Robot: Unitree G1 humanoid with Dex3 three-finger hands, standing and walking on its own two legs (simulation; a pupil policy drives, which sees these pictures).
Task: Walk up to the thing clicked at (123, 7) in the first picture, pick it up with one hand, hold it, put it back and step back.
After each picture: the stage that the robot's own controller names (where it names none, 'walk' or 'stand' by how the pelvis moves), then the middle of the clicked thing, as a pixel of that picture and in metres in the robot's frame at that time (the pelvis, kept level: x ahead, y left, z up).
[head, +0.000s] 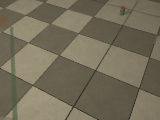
stand; (122, 10) +2.14 -0.57 -0.72
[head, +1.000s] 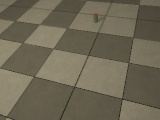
walk; (95, 18) +2.04 -0.05 -0.70
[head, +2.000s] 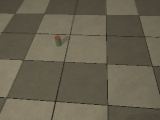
walk; (58, 41) +1.40 +0.34 -0.71
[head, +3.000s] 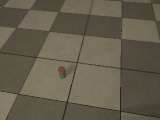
walk; (62, 72) +0.93 +0.26 -0.71
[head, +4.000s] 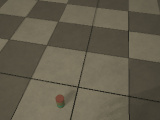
walk; (60, 101) +0.61 +0.20 -0.69
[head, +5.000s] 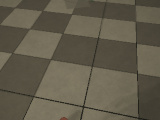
stand; out of the picture +0.46 +0.17 -0.70
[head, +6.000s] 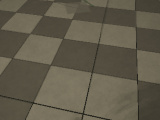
stand; out of the picture +0.43 +0.16 -0.72
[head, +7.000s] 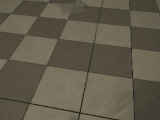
stand; out of the picture +0.44 +0.18 -0.73
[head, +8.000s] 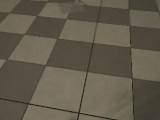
stand; out of the picture +0.43 +0.19 -0.73
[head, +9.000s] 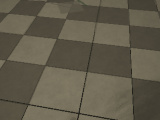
stand; out of the picture +0.42 +0.19 -0.73
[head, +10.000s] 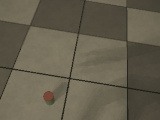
go down; (49, 98) +0.46 +0.19 -0.61
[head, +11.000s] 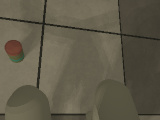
go down; (15, 52) +0.50 +0.25 -0.30
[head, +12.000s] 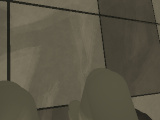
close in; out of the picture +0.48 +0.28 -0.25
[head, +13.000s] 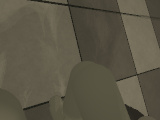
close; out of the picture +0.47 +0.30 -0.22
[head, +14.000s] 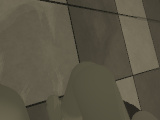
lift; out of the picture +0.45 +0.30 -0.23
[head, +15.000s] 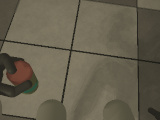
lift; (24, 79) +0.34 +0.21 -0.03
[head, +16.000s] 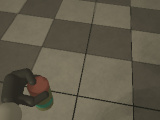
hold; (41, 94) +0.32 +0.16 -0.02
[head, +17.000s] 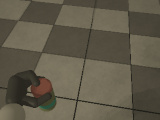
hold; (44, 95) +0.33 +0.15 -0.02
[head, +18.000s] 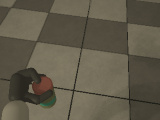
crouch; (45, 93) +0.34 +0.15 -0.06
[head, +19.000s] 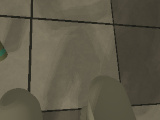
lower; out of the picture +0.52 +0.27 -0.26
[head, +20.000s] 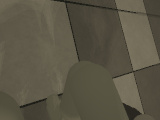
lower; out of the picture +0.54 +0.37 -0.26
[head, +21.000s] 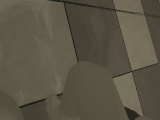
lower; out of the picture +0.53 +0.38 -0.26
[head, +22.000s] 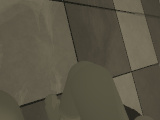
lower; out of the picture +0.54 +0.38 -0.26
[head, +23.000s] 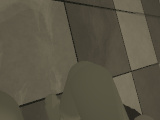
lower; out of the picture +0.54 +0.37 -0.26
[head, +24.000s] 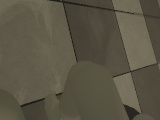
open; out of the picture +0.54 +0.38 -0.26
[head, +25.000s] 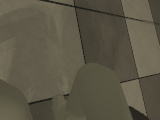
stand; out of the picture +0.53 +0.41 -0.26
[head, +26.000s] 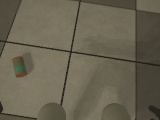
walk; (19, 67) +0.55 +0.38 -0.50
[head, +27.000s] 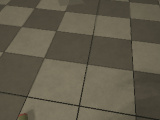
stand; out of the picture +0.48 +0.44 -0.69
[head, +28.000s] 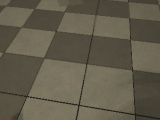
stand; out of the picture +0.46 +0.54 -0.69
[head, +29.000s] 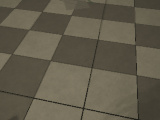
stand; out of the picture +0.43 +0.60 -0.74
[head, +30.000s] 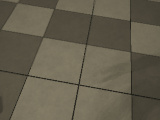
walk; out of the picture +0.45 +0.64 -0.73
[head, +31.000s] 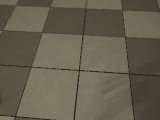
walk; out of the picture +0.53 +0.76 -0.72
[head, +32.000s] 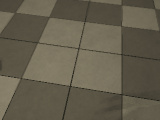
walk; out of the picture +0.89 +0.83 -0.72
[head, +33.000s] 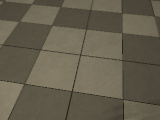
stand; out of the picture +0.88 +0.91 -0.73
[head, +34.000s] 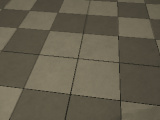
stand; out of the picture +0.87 +1.01 -0.75
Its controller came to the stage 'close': yes
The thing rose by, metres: 0.69
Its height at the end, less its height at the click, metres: -0.02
